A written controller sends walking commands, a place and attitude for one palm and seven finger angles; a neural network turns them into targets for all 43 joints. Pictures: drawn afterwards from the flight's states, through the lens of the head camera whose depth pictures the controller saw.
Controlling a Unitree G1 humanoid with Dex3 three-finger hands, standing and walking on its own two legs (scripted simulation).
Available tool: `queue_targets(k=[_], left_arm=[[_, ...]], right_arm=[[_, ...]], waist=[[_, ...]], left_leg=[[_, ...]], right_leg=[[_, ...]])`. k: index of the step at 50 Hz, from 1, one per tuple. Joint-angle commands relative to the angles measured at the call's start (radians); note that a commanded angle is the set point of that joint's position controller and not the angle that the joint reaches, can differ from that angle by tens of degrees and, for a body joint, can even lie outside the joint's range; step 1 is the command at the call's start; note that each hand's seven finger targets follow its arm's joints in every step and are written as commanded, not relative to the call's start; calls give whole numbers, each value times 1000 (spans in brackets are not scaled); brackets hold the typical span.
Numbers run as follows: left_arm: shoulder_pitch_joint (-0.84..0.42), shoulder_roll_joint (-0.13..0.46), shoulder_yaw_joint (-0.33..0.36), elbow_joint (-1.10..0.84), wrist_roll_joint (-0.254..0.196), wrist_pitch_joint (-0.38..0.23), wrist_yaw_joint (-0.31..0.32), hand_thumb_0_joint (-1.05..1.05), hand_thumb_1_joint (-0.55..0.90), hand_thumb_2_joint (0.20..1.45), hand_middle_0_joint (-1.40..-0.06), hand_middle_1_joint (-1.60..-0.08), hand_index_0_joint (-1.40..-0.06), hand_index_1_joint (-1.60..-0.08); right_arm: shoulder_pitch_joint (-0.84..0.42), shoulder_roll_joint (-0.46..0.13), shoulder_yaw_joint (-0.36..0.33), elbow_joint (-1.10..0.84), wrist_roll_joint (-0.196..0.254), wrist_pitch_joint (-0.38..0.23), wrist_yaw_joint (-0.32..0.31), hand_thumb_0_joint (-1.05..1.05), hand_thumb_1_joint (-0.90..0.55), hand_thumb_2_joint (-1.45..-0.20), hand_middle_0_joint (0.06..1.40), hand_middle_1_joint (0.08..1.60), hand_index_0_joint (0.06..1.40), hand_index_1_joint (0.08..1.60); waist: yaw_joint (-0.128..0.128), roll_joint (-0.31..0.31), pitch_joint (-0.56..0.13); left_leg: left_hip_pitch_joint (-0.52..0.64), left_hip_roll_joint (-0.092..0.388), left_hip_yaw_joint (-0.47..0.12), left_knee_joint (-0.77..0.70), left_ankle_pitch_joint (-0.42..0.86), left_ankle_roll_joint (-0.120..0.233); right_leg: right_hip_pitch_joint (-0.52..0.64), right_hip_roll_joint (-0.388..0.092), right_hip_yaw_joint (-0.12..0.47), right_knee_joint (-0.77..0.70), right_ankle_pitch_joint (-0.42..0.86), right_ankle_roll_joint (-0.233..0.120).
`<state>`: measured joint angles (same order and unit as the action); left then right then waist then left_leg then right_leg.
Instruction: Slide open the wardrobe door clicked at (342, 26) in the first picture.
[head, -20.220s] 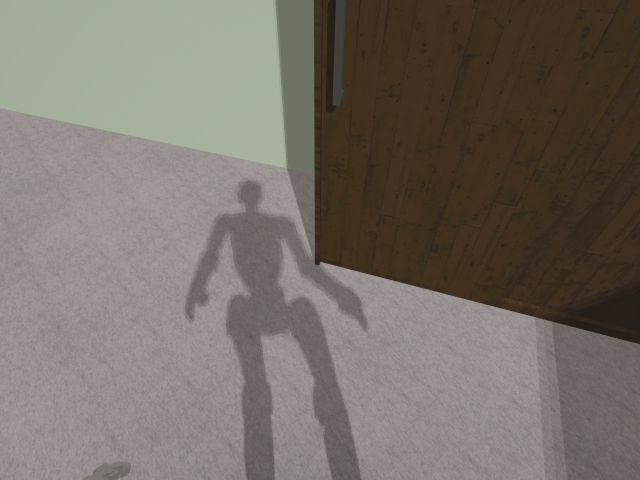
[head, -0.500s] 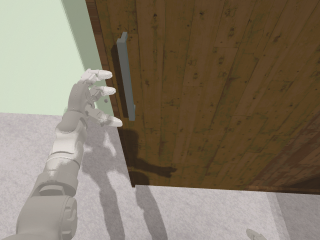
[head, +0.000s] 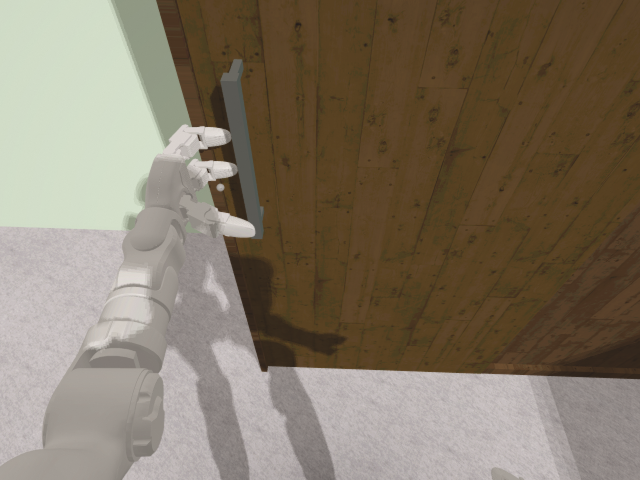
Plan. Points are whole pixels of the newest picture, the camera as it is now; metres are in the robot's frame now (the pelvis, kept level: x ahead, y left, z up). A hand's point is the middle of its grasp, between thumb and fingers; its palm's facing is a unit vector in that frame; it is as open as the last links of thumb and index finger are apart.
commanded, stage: feel for the door with the fingertips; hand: left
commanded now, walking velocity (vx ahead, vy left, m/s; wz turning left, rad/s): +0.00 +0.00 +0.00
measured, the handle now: (248, 162) +0.50 +0.10 +0.12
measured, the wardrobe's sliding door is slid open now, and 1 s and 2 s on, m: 0.00 0.00 0.00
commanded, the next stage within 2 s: slide the fingers in behind the handle in 0.26 s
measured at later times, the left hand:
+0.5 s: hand (231, 180) +0.46 +0.12 +0.13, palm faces -0.06 -1.00 +0.01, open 13.5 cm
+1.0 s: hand (242, 187) +0.45 +0.10 +0.13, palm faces -0.06 -1.00 +0.01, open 13.9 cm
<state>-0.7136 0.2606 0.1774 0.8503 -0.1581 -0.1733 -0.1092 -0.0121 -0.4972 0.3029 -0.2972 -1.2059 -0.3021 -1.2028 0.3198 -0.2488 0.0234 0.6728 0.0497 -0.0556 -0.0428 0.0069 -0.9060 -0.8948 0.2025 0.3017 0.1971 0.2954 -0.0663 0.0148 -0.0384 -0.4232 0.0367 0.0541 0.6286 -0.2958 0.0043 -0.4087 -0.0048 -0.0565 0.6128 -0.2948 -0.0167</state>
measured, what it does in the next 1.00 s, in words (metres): stands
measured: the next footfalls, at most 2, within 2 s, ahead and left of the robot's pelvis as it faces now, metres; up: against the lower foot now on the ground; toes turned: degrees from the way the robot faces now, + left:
none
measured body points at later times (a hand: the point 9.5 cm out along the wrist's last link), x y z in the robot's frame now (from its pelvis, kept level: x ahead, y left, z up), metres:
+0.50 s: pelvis +0.00 +0.00 +0.00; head +0.04 +0.00 +0.45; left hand +0.46 +0.17 +0.13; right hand +0.06 -0.26 -0.12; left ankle +0.01 +0.12 -0.73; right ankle +0.01 -0.11 -0.73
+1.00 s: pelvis +0.00 +0.00 +0.00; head +0.04 +0.00 +0.45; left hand +0.45 +0.16 +0.13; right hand +0.09 -0.25 -0.12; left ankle +0.01 +0.12 -0.73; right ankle +0.01 -0.11 -0.73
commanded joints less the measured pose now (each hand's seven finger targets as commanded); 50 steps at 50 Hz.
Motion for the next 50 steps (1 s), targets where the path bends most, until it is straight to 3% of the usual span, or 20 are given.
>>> queue_targets(k=[1,3,4,6,8,9,14,16,19,21,24,29,30,34,37,39,40,44,45,50], left_arm=[[-502,139,14,-195,-16,-65,-20,0,-500,300,-300,-1200,-300,-1200],[-506,119,1,-173,-11,-64,-17,0,-500,300,-300,-1200,-300,-1200],[-497,148,29,-137,-10,-65,-11,0,-500,300,-300,-1200,-300,-1200],[-534,158,30,-170,-1,-80,-4,0,-500,300,-300,-1200,-300,-1200],[-539,144,22,-191,4,-93,5,0,-500,300,-300,-1200,-300,-1200],[-546,147,24,-172,8,-95,13,0,-500,300,-300,-1200,-300,-1200],[-567,242,97,-121,20,-106,26,0,-500,300,-300,-1200,-300,-1200],[-604,213,68,-112,25,-106,19,0,-500,300,-300,-1200,-300,-1200],[-617,246,90,-77,27,-107,13,0,-500,300,-300,-1200,-300,-1200],[-597,216,79,-88,20,-109,5,0,-500,300,-300,-1200,-300,-1200],[-559,235,99,-68,8,-110,-2,0,-500,300,-300,-1200,-300,-1200],[-544,249,103,-67,14,-117,-4,0,-500,300,-300,-1200,-300,-1200],[-559,238,87,-99,17,-122,-7,0,-500,300,-300,-1200,-300,-1200],[-497,185,67,-126,3,-119,-3,0,-500,300,-300,-1200,-300,-1200],[-471,159,51,-212,-6,-115,-3,0,-500,300,-300,-1200,-300,-1200],[-481,104,-7,-231,-5,-107,-3,0,-500,300,-300,-1200,-300,-1200],[-498,131,13,-224,-3,-102,4,0,-500,300,-300,-1200,-300,-1200],[-551,94,-25,-234,6,-82,29,0,-500,300,-300,-1200,-300,-1200],[-575,113,-6,-254,9,-86,40,0,-500,300,-300,-1200,-300,-1200],[-521,77,-16,-226,18,-86,64,0,-500,300,-300,-1200,-300,-1200]], right_arm=[[16,-143,-53,-111,1,-37,-4,0,-900,-900,200,300,200,300],[23,-142,-53,-110,0,-38,1,0,-900,-900,200,300,200,300],[34,-147,-54,-104,-4,-36,1,0,-900,-900,200,300,200,300],[35,-147,-58,-107,-3,-33,4,0,-900,-900,200,300,200,300],[34,-142,-58,-111,-4,-34,8,0,-900,-900,200,300,200,300],[45,-143,-58,-107,-7,-32,8,0,-900,-900,200,300,200,300],[62,-153,-56,-100,-12,-21,5,0,-900,-900,200,300,200,300],[57,-146,-57,-100,-8,-19,4,0,-900,-900,200,300,200,300],[68,-151,-56,-92,-10,-15,1,0,-900,-900,200,300,200,300],[64,-144,-56,-99,-9,-20,5,0,-900,-900,200,300,200,300],[70,-151,-56,-101,-10,-15,3,0,-900,-900,200,300,200,300],[66,-152,-55,-112,-8,-15,4,0,-900,-900,200,300,200,300],[59,-148,-53,-118,-7,-17,6,0,-900,-900,200,300,200,300],[59,-146,-60,-129,-7,-21,10,0,-900,-900,200,300,200,300],[43,-143,-65,-137,-5,-26,14,0,-900,-900,200,300,200,300],[41,-141,-64,-135,-2,-26,13,0,-900,-900,200,300,200,300],[41,-144,-64,-125,-1,-26,12,0,-900,-900,200,300,200,300],[28,-142,-60,-121,-1,-27,8,0,-900,-900,200,300,200,300],[27,-140,-63,-115,-3,-30,8,0,-900,-900,200,300,200,300],[27,-133,-58,-112,-11,-36,14,0,-900,-900,200,300,200,300]], waist=[[-20,-35,-329],[-23,-19,-316],[-20,-55,-299],[-23,-48,-321],[-14,4,-349],[-20,-11,-345],[-17,-53,-352],[-34,-51,-336],[-34,-26,-334],[-24,-1,-358],[-21,-51,-358],[-18,-44,-329],[-16,-12,-339],[-8,-36,-365],[0,-7,-400],[-20,-19,-365],[-23,-39,-329],[-31,-8,-292],[-31,2,-319],[-14,-21,-359]], left_leg=[[157,-37,-45,-61,169,27],[156,-36,-45,-55,168,26],[138,-37,-48,-53,163,29],[143,-37,-47,-52,171,29],[165,-36,-47,-48,190,24],[165,-36,-48,-44,199,27],[111,-39,-41,-45,171,31],[106,-39,-35,-42,154,32],[102,-40,-38,-39,152,32],[120,-41,-36,-34,169,30],[98,-39,-38,-37,157,32],[73,-41,-34,-39,116,34],[83,-40,-34,-43,122,32],[110,-37,-36,-41,149,31],[156,-34,-34,-36,190,28],[158,-32,-37,-37,188,30],[146,-29,-41,-42,170,31],[148,-32,-49,-56,118,29],[170,-30,-53,-54,130,28],[182,-31,-56,-51,184,23]], right_leg=[[97,24,27,-77,273,-6],[70,25,27,-75,265,-6],[75,25,26,-78,258,-5],[75,25,30,-71,267,-4],[71,26,29,-61,274,-9],[72,27,25,-59,277,-8],[108,25,36,-59,280,-3],[88,25,41,-63,277,2],[84,23,41,-64,267,-1],[81,26,39,-57,284,-4],[103,26,37,-60,274,-3],[91,24,42,-66,235,-2],[88,24,42,-61,242,-3],[96,31,32,-57,254,-6],[99,34,33,-53,294,-7],[83,34,26,-60,284,-5],[65,36,27,-67,270,-3],[39,32,24,-79,200,-5],[35,32,23,-75,205,-5],[59,33,18,-57,253,-8]])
